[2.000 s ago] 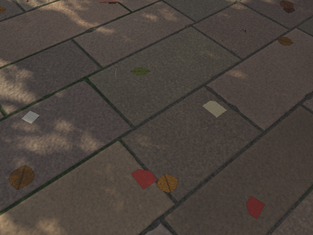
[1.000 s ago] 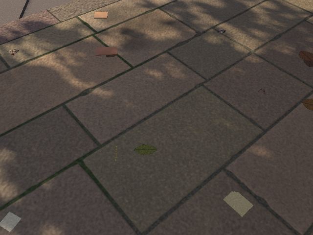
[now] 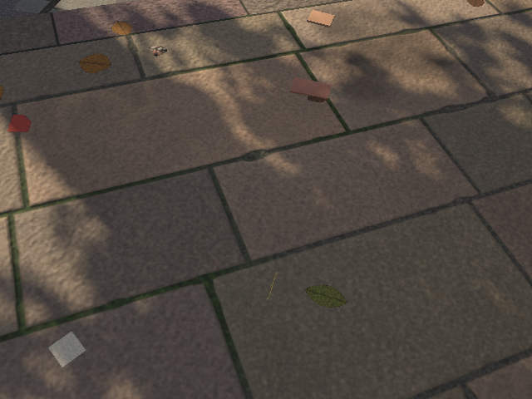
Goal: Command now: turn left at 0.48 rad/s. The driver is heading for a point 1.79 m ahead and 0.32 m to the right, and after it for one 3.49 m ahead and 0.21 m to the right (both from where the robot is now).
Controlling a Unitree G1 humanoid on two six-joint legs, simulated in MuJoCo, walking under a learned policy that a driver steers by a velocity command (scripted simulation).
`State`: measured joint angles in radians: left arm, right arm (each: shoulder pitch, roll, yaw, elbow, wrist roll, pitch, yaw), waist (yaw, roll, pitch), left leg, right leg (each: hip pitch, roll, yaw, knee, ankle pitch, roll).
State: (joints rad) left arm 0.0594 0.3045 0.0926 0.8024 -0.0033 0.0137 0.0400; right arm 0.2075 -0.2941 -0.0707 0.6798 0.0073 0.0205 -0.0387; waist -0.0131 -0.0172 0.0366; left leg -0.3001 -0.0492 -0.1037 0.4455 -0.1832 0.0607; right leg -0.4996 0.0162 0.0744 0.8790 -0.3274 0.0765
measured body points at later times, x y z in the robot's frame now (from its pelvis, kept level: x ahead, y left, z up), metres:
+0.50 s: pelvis +0.01 -0.03 -0.01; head +0.04 -0.03 +0.43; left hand +0.19 +0.24 -0.12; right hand +0.11 -0.33 -0.11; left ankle +0.02 +0.08 -0.75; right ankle +0.02 -0.16 -0.74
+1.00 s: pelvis +0.01 -0.10 +0.00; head +0.02 -0.13 +0.45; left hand +0.21 +0.12 -0.09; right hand +0.03 -0.42 -0.12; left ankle +0.08 +0.05 -0.67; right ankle -0.03 -0.17 -0.75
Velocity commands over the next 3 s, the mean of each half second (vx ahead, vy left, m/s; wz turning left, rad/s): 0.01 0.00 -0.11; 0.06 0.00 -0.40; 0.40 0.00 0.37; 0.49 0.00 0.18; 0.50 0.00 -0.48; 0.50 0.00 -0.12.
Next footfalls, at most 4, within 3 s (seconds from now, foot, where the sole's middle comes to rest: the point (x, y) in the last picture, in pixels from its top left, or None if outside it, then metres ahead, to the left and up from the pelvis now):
0.16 right None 0.06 -0.16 -0.78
0.76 right None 0.01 -0.18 -0.78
1.40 left None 0.35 0.01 -0.78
1.92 right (327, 314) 0.67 -0.19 -0.78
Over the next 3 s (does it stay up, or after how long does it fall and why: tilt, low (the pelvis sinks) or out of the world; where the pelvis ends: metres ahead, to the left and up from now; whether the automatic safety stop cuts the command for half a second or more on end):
stays up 1.06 -0.24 -0.01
